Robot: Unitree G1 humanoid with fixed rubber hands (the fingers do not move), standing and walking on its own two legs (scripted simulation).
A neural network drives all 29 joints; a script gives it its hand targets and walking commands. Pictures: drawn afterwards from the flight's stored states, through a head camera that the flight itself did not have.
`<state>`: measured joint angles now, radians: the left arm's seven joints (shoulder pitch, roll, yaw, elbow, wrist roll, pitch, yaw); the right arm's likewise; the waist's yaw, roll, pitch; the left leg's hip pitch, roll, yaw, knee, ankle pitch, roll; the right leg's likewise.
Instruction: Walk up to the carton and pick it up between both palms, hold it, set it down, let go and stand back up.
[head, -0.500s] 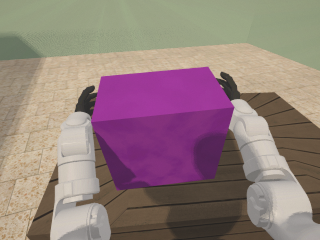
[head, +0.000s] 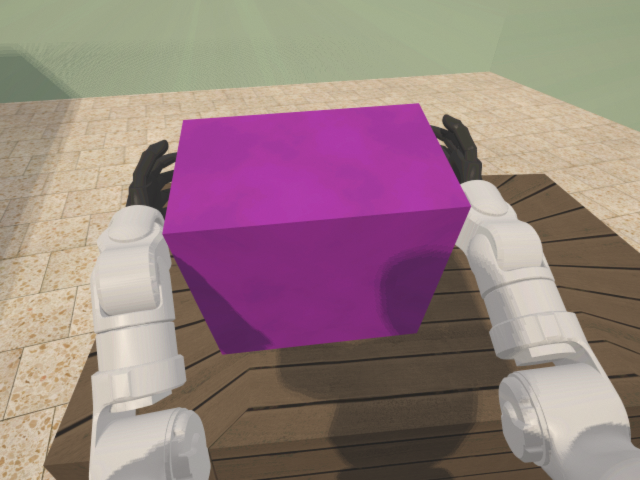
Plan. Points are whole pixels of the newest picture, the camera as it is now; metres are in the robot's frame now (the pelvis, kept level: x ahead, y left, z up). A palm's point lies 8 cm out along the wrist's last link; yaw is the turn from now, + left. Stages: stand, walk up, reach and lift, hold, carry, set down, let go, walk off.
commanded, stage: reach and lift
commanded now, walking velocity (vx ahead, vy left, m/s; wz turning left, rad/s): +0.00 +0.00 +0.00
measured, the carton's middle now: (313, 238) +0.36 +0.01 +0.19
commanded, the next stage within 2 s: hold in 0.58 s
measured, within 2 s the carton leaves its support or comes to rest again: neither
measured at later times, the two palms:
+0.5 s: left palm (143, 205) +0.36 +0.19 +0.24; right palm (458, 174) +0.37 -0.16 +0.27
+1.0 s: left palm (148, 185) +0.36 +0.19 +0.26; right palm (467, 167) +0.37 -0.17 +0.27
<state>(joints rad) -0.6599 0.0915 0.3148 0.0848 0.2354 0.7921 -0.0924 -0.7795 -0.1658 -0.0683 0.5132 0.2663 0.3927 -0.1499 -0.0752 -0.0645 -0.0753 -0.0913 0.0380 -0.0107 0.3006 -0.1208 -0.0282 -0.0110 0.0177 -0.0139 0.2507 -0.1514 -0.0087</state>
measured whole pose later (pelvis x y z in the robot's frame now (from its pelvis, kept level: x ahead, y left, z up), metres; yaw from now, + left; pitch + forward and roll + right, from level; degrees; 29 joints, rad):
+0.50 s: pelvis +0.00 +0.00 +0.00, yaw -1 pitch -7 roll +0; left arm -0.73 0.07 0.38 0.19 0.30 0.85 -0.14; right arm -0.87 -0.19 -0.06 0.63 0.25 0.49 -0.15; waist -0.05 -0.05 -0.09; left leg -0.04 0.03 0.00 0.27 -0.12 -0.02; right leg 0.03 0.01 0.00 0.25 -0.16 0.00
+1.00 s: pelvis +0.00 +0.00 +0.00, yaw -1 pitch -5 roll +0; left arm -0.78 0.09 0.39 0.22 0.28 0.85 -0.14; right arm -0.91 -0.21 -0.03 0.63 0.27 0.51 -0.16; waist -0.05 0.00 -0.11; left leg -0.07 0.04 0.00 0.28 -0.12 -0.02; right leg 0.00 0.02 0.00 0.24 -0.15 -0.01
